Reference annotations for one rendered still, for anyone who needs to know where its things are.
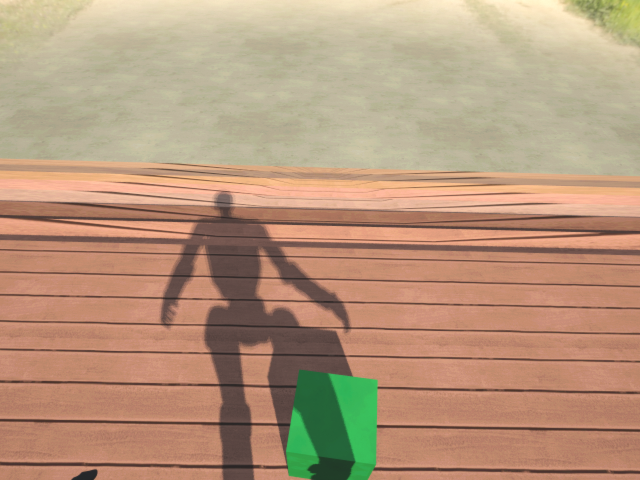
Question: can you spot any carton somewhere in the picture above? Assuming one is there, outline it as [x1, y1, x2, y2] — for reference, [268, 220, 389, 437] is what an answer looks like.
[286, 370, 378, 480]

